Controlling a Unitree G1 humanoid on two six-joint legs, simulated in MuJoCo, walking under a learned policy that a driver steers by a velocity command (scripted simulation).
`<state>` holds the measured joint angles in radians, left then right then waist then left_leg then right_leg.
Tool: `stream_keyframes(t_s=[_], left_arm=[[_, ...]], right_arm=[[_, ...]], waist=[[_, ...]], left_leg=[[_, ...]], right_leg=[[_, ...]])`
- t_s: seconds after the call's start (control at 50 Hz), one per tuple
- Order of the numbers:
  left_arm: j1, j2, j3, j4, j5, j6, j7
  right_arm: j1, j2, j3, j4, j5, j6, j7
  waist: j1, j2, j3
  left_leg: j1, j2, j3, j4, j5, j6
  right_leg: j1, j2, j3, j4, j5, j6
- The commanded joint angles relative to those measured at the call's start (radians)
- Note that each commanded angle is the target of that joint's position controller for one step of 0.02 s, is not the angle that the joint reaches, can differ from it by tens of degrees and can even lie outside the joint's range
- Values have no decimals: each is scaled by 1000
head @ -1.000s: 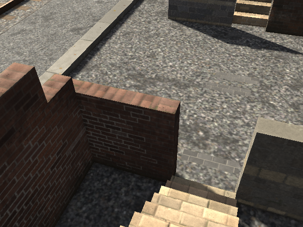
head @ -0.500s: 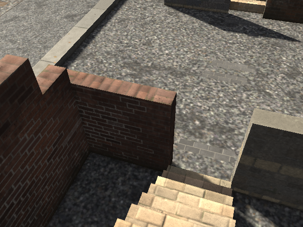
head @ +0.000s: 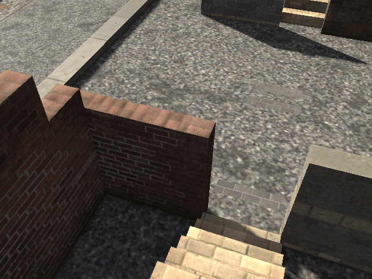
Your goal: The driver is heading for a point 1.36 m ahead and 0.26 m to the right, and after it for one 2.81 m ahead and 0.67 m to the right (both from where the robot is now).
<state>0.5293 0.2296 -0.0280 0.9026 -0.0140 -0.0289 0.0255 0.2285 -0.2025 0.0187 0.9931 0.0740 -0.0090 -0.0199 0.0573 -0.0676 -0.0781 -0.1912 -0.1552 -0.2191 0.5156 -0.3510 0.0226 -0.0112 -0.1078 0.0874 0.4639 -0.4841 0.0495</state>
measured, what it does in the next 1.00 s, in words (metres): goes down: right foot 0.22 m lower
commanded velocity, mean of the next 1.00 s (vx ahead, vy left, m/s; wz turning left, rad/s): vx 0.48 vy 0.00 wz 0.00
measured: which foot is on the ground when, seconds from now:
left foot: down 0.00-0.56, up 0.58-1.00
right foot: down 0.00-0.30, up 0.32-0.56, down 0.58-1.00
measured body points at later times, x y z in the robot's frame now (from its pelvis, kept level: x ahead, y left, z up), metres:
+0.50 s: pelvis +0.08 -0.03 -0.10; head +0.10 -0.05 +0.35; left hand +0.09 +0.24 -0.22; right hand +0.04 -0.26 -0.26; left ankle -0.05 +0.12 -0.73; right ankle +0.14 -0.15 -0.79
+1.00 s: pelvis +0.24 -0.03 -0.27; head +0.20 -0.06 +0.18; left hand +0.13 +0.17 -0.41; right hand +0.44 -0.22 -0.37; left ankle +0.45 +0.12 -0.95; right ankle +0.12 -0.13 -0.94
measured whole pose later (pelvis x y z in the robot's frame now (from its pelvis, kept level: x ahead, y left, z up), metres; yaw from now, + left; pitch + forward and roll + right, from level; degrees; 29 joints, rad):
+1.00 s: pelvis +0.24 -0.03 -0.27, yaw +1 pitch -2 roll +2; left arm 0.55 0.14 -0.04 1.05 0.00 -0.07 0.06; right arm 0.09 -0.18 -0.01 0.82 0.02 0.00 0.07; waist 0.10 0.02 -0.07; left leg -0.62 -0.02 -0.07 0.62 0.53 0.03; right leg -0.20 -0.02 -0.02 0.98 -0.74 -0.03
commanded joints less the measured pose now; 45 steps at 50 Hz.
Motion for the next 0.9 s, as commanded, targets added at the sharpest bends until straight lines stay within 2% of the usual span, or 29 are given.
stream_keyframes(t_s=[0.02,0.08,0.2,0.24,0.28,0.3,0.32,0.34,0.36,0.38,0.42,0.44,0.46,0.48,0.52,0.54,0.56,0.58,0.6,0.62,0.64,0.66,0.68,0.7,0.74,0.78,0.8,0.86,0.9], left_arm=[[47,58,-1,-25,-6,-31,1],[56,84,8,0,-8,-56,-24],[163,95,25,42,4,-52,-27],[72,81,24,15,3,-49,-21],[-87,83,26,-36,-4,-68,-25],[-145,69,29,-64,-10,-81,-18],[-193,76,36,-96,-28,-89,-7],[-200,124,58,-83,-40,-94,-14],[-147,105,65,-64,-63,-99,-26],[-100,80,61,-47,-55,-92,-37],[21,74,87,17,-51,-91,-54],[65,46,82,26,-37,-87,-66],[31,-5,61,14,16,-57,-85],[0,-88,40,-7,36,-28,-92],[350,-27,72,90,5,-2,-73],[596,25,91,152,-6,9,-56],[776,68,99,224,41,1,-47],[750,8,68,237,58,-14,-41],[584,-37,16,205,75,-34,-50],[421,38,18,178,59,-58,-76],[376,70,27,200,49,-72,-91],[218,158,46,174,105,-71,-93],[50,109,29,114,131,-68,-75],[-86,102,0,66,159,-68,-38],[-2,81,-13,119,115,-56,-23],[47,20,-30,135,43,-63,-1],[159,33,-22,167,31,-68,10],[193,16,-19,174,17,-38,63],[161,49,-1,185,16,-32,60]], right_arm=[[39,-102,-28,-38,9,0,6],[-24,-100,-31,-46,7,10,1],[-135,-96,-44,-63,17,-39,27],[-105,-99,-52,-61,16,-48,29],[103,-125,-75,-4,-4,-26,18],[206,-131,-78,34,-13,-15,9],[204,-121,-68,23,-11,-13,3],[234,-96,-56,25,-20,-11,-6],[223,-93,-51,28,-23,-13,-18],[148,-83,-43,8,-12,-16,-20],[257,-6,-17,77,-12,-23,-29],[220,14,-4,42,-11,-31,-26],[164,7,-2,14,-24,-31,-38],[148,-39,-13,37,-18,-27,-42],[-41,-159,-40,15,-35,-35,-28],[-203,-184,-52,-53,-16,-41,-12],[-310,-103,-55,-94,23,-45,-14],[-324,2,-35,-114,28,-47,-32],[-156,53,-25,-153,14,-53,-31],[125,129,-4,-159,18,-55,0],[119,104,0,-138,38,-64,3],[51,55,1,-150,49,-58,-8],[-40,-20,-9,-150,40,-35,-29],[-7,-61,-12,-133,25,-1,-31],[62,-2,-10,-93,-49,58,-26],[-34,-33,-19,-136,2,53,-15],[-141,-15,-17,-152,0,39,-4],[-251,5,-22,-216,-57,-6,69],[-241,12,-30,-222,-58,-4,90]], waist=[[-46,140,70],[-15,22,71],[56,-16,85],[1,18,80],[-149,114,36],[-199,232,44],[-198,229,114],[-194,99,134],[-165,90,122],[-110,84,135],[-68,166,138],[-33,145,113],[-14,51,91],[-14,106,49],[198,304,-52],[343,279,-53],[446,18,8],[430,-189,205],[194,-275,268],[-81,-403,233],[-106,-173,265],[-129,-106,278],[-117,71,319],[-164,92,392],[-149,-52,306],[-95,-82,406],[-17,-84,382],[20,-39,321],[23,-37,313]], left_leg=[[105,70,-52,-10,671,108],[10,54,-44,93,634,135],[-322,34,6,267,497,92],[-206,46,16,224,604,104],[219,81,-36,180,798,165],[344,157,-152,147,884,227],[324,241,-257,130,923,273],[279,260,-269,180,735,267],[229,324,-333,239,570,279],[77,321,-323,289,517,259],[-65,223,-193,636,42,156],[-172,186,-139,717,-89,144],[-458,127,53,622,-153,127],[-577,97,138,590,-222,122],[-741,161,65,740,-148,108],[-830,178,35,955,-49,64],[-927,49,84,1453,-103,7],[-1010,-85,62,1834,-419,21],[-1128,-99,-6,1945,-384,49],[-1100,-38,-19,1744,-283,83],[-1234,58,-57,1678,-162,105],[-1210,112,-112,1404,-16,114],[-1130,129,-86,1323,102,93],[-917,126,-79,1017,252,43],[-624,98,77,1097,418,-18],[-861,116,8,789,550,9],[-906,107,50,674,600,13],[-626,116,171,273,941,-2],[-527,117,166,239,935,4]], right_leg=[[-174,86,-108,131,197,-21],[-127,71,-102,166,258,-55],[74,-12,20,292,587,-121],[-40,7,14,347,659,-105],[-392,84,-34,520,549,-48],[-583,123,-19,713,81,-30],[-721,124,-3,745,-182,-25],[-781,95,8,768,-206,-29],[-818,58,50,792,-168,-29],[-766,35,28,745,-103,-46],[-778,35,57,663,160,-86],[-740,48,43,587,235,-114],[-394,136,-165,373,821,-92],[-160,167,-224,253,906,-80],[196,174,-255,523,828,-36],[341,60,-176,421,813,-79],[411,-42,-88,192,776,-157],[216,-79,6,-1,703,-140],[130,-84,91,90,910,-46],[-26,-226,486,-45,804,-135],[-100,-344,575,-54,554,-218],[-274,-381,709,-136,40,-251],[-473,-337,681,-192,-155,-213],[-753,-298,561,-161,-110,-227],[-867,-214,388,-145,10,-248],[-652,-124,316,-62,-208,-210],[-503,-119,325,-46,-199,-205],[-496,-82,177,22,-163,-180],[-491,-87,144,63,-144,-184]])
